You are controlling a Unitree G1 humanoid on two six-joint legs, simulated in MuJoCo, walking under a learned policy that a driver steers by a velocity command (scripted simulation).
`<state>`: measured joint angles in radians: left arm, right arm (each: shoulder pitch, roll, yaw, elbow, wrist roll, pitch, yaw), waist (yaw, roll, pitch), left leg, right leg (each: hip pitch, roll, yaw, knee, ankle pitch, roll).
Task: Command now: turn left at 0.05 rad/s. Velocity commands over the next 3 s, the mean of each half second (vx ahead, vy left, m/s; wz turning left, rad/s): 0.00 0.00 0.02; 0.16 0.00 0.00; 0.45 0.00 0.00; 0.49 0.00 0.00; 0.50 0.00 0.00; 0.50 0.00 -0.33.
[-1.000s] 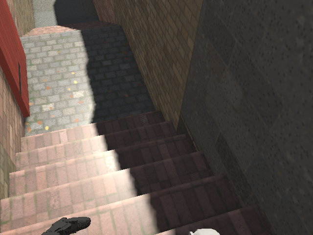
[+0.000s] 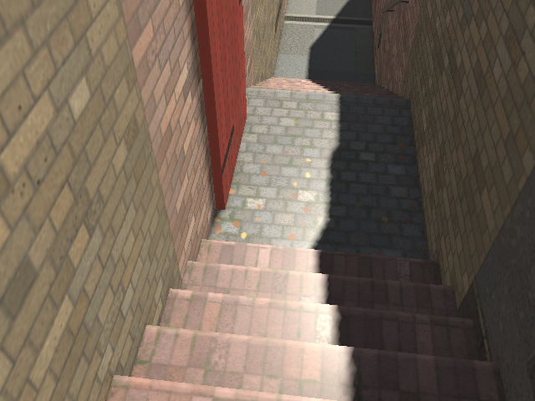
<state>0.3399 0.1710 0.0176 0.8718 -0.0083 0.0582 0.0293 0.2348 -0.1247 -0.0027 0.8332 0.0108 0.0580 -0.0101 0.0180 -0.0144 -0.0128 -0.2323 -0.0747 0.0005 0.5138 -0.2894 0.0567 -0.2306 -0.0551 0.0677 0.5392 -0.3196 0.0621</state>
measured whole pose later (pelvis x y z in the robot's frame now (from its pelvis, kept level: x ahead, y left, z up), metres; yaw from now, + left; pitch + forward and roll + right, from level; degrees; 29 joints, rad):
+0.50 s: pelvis +0.01 -0.02 +0.01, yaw +0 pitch -1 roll +0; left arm 0.34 0.16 0.03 0.96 -0.01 0.04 0.04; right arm 0.27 -0.17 -0.02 1.02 0.01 0.08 -0.05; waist 0.00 0.00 0.02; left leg -0.13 -0.04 -0.02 0.37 -0.22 0.02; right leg -0.12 -0.02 0.05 0.37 -0.24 0.03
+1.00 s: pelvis +0.06 -0.06 -0.02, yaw -1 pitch +2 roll +0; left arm 0.46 0.18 0.06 1.01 -0.02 -0.08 0.02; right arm 0.37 -0.22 -0.05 1.04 0.06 -0.02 -0.05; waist 0.01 0.03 -0.05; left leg -0.39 -0.02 -0.07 0.96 -0.50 0.11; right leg -0.26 0.05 -0.04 0.67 -0.45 -0.07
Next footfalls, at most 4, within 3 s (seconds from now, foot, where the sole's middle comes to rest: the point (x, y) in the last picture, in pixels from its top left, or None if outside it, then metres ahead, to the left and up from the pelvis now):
1.34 left None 0.30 0.02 -0.93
1.80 right None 0.55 -0.22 -1.10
2.32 left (285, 365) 0.85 -0.02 -1.26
2.84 right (346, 328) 1.09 -0.28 -1.43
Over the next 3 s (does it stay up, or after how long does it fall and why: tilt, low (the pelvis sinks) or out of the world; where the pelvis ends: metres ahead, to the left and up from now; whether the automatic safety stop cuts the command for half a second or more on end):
stays up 1.06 -0.19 -0.68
